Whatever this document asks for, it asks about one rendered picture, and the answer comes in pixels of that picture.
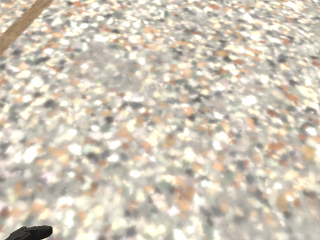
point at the left robot hand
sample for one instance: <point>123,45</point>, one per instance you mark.
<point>31,233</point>

